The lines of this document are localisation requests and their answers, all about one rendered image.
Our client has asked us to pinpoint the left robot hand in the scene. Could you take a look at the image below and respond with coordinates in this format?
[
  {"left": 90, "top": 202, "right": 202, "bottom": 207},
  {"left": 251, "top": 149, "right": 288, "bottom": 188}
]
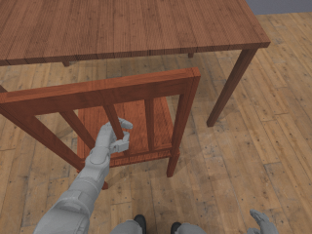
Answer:
[{"left": 95, "top": 117, "right": 134, "bottom": 154}]

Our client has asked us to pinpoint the robot left forearm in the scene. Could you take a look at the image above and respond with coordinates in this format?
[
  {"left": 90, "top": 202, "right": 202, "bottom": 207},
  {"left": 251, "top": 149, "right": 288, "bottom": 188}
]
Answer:
[{"left": 32, "top": 146, "right": 111, "bottom": 234}]

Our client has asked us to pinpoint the table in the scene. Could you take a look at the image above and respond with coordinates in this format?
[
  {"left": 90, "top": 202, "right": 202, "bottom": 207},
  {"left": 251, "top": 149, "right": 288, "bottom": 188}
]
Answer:
[{"left": 0, "top": 0, "right": 271, "bottom": 136}]

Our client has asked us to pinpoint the robot left foot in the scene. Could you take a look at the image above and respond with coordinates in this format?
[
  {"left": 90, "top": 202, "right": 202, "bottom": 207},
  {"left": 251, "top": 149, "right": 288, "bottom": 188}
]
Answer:
[{"left": 134, "top": 214, "right": 146, "bottom": 234}]

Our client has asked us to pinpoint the chair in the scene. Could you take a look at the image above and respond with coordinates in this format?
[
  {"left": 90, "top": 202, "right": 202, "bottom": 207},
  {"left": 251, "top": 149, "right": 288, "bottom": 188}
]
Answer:
[{"left": 0, "top": 66, "right": 201, "bottom": 190}]

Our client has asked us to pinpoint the robot left upper arm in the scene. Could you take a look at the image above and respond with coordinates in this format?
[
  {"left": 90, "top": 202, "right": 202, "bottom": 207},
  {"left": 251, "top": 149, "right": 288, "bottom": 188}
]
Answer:
[{"left": 35, "top": 208, "right": 90, "bottom": 234}]

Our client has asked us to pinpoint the right robot hand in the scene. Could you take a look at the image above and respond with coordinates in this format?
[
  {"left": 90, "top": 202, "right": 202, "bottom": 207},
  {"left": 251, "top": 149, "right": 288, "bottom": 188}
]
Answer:
[{"left": 244, "top": 209, "right": 279, "bottom": 234}]

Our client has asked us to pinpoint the right robot thigh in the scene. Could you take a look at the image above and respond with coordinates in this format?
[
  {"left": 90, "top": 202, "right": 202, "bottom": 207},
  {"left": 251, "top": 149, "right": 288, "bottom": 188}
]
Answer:
[{"left": 175, "top": 224, "right": 207, "bottom": 234}]

